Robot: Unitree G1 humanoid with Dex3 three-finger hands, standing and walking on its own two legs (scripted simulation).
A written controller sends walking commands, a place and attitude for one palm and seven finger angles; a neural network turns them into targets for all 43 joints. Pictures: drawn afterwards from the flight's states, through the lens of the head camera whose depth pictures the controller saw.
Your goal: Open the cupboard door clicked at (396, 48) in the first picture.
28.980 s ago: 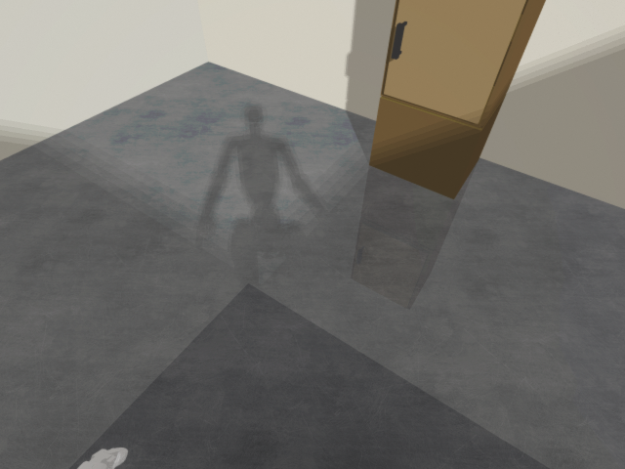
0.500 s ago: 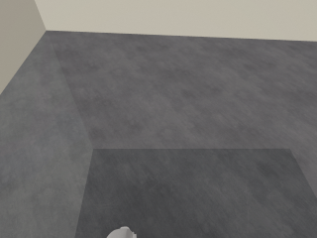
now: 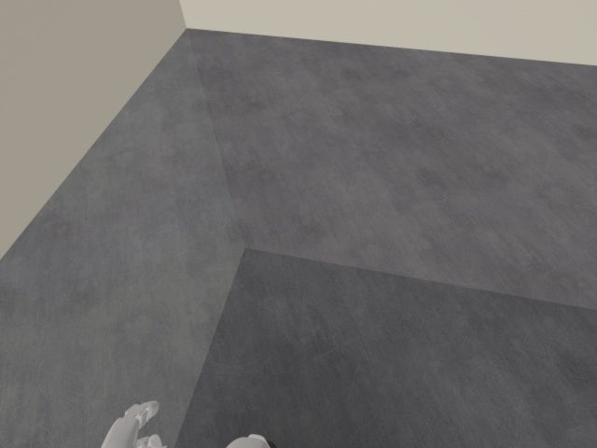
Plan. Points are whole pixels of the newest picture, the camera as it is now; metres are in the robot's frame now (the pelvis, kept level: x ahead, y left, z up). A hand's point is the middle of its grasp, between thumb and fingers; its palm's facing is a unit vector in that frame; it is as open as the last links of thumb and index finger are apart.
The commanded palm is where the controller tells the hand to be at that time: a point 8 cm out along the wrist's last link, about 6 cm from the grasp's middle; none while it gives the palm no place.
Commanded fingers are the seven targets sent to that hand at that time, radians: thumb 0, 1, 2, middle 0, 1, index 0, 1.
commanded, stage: turn to face it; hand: left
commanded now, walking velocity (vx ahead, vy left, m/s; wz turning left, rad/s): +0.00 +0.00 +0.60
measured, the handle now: out of the picture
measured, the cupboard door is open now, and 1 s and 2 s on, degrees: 40 40 40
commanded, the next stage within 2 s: none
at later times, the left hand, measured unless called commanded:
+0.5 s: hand out of the picture -0.05 +0.18 -0.18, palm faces +0.39 -0.88 -0.27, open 7.4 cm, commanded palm none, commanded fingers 0.00 0.90 0.90 -0.20 -0.30 -0.20 -0.30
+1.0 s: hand out of the picture +0.02 +0.12 -0.14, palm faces +0.58 -0.77 -0.28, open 7.4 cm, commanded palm none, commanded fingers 0.00 0.90 0.90 -0.20 -0.30 -0.20 -0.30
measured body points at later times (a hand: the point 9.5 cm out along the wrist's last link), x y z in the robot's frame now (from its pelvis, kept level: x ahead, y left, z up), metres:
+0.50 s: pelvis +0.02 -0.02 -0.01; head +0.06 +0.01 +0.44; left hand -0.07 +0.23 -0.16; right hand +0.26 -0.21 -0.13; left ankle -0.01 +0.08 -0.73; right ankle -0.01 -0.14 -0.70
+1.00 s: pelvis +0.07 -0.08 +0.01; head +0.13 -0.07 +0.46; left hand -0.01 +0.16 -0.12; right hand +0.28 -0.25 -0.14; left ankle -0.05 +0.03 -0.63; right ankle +0.11 -0.17 -0.73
